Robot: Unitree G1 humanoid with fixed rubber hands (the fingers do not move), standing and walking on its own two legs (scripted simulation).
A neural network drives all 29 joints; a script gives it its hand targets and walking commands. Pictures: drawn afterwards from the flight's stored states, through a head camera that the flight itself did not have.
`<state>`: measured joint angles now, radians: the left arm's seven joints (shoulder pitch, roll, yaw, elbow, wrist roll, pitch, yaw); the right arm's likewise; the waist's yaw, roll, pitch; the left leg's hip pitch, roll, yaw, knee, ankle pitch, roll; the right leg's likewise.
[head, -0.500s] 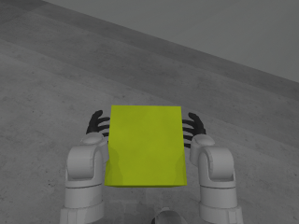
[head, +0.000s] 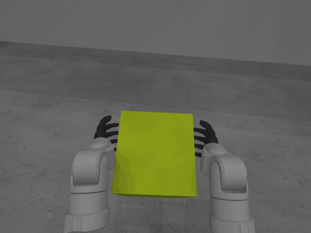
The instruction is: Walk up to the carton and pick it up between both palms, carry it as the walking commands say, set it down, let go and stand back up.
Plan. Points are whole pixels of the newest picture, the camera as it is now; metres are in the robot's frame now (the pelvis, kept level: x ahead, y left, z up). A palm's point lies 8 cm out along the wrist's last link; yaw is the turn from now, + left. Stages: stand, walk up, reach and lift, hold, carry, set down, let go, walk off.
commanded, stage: carry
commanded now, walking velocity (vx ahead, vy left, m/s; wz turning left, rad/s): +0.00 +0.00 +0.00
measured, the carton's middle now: (154, 160) +0.32 -0.01 +0.01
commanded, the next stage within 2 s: none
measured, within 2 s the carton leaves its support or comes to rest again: neither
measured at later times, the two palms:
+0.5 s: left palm (79, 176) +0.23 +0.15 +0.11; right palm (200, 177) +0.22 -0.11 +0.10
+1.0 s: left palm (76, 191) +0.21 +0.15 +0.09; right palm (198, 189) +0.20 -0.10 +0.09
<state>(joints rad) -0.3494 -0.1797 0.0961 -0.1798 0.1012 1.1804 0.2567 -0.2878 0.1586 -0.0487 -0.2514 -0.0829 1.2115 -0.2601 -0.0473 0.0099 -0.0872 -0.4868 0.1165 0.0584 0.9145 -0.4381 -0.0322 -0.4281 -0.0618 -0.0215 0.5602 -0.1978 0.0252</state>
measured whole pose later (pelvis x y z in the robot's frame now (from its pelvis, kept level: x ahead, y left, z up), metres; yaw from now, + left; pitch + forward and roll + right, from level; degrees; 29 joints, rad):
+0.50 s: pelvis -0.06 +0.03 +0.00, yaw -2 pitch +2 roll -1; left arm -0.32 -0.17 0.09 -0.18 0.10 1.20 0.26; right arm -0.27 0.16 -0.04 -0.19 -0.08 1.20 -0.24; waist 0.01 0.03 -0.10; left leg -0.41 0.10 0.14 0.58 -0.21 -0.01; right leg -0.35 -0.05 -0.07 0.56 -0.25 0.03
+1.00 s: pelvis -0.08 +0.03 +0.00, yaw -2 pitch +1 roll -1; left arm -0.31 -0.17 0.10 -0.06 0.10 1.13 0.27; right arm -0.28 0.16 -0.05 -0.05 -0.09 1.12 -0.25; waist 0.01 -0.01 -0.10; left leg -0.41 0.10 0.14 0.56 -0.17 0.00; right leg -0.35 -0.05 -0.07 0.54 -0.21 0.03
